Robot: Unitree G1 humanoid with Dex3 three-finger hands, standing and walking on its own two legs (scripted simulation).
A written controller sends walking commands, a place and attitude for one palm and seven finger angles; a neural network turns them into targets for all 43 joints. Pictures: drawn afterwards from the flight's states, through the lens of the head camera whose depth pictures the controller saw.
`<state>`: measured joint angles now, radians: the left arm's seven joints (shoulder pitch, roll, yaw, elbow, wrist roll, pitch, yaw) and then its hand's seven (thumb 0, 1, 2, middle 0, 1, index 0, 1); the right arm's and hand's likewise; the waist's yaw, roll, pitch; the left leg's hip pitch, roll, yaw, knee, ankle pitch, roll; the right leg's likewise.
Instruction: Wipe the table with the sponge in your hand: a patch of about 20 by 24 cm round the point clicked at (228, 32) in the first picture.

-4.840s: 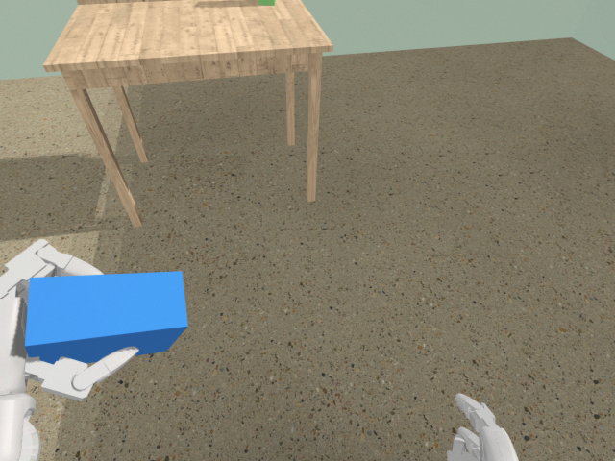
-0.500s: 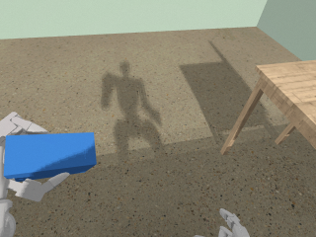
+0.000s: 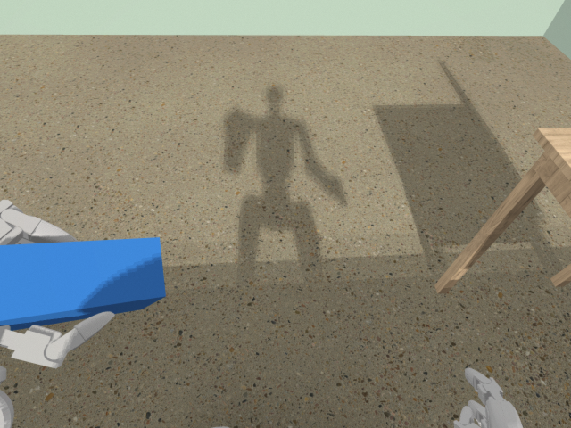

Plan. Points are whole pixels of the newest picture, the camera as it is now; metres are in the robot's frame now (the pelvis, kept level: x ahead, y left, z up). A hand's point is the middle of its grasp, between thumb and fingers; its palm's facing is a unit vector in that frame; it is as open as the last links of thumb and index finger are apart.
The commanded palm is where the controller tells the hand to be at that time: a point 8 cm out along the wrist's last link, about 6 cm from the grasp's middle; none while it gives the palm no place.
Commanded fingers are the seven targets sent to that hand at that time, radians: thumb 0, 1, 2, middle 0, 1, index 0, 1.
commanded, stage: walk to a spot facing it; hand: left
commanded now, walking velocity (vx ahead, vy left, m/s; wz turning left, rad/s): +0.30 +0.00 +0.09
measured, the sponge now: (106, 281) +0.22 +0.20 +0.16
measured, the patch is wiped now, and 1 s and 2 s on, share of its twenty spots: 0.00 0.00 0.00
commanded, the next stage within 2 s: turn to face it in 0.24 s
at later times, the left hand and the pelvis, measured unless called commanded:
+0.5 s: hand (143, 207) +0.31 +0.19 +0.17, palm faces +0.44 -0.77 -0.46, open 10.1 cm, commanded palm +0.26 +0.24 +0.19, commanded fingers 0.00 0.10 1.30 -1.20 -1.60 -1.20 -1.60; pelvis +0.11 -0.05 +0.00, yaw +2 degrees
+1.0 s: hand (279, 159) +0.41 +0.05 +0.16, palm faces +0.10 -0.82 -0.56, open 10.1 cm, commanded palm +0.36 +0.12 +0.19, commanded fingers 0.00 0.10 1.30 -1.20 -1.60 -1.20 -1.60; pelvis +0.13 -0.11 -0.01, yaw -14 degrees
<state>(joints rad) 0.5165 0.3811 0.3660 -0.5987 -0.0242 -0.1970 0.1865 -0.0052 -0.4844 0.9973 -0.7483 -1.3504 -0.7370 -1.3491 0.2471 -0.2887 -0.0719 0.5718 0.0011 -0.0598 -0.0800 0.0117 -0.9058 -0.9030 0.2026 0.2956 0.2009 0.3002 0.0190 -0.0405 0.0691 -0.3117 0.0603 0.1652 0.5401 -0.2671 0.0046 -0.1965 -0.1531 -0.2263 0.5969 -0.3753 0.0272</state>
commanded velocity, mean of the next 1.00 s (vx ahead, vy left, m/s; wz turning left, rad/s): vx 0.08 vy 0.00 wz -0.37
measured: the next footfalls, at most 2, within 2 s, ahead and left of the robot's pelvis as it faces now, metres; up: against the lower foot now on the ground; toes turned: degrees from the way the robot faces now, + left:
right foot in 0.34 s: +0.18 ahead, -0.14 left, +0.00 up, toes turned -8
left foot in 0.64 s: +0.20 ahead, +0.09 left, +0.00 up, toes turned +7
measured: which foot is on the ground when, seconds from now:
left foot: down 0.00-0.34, up 0.36-0.62, down 0.64-0.96, up 0.98-1.00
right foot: down 0.00-0.00, up 0.02-0.32, down 0.34-0.66, up 0.68-0.92, down 0.94-1.00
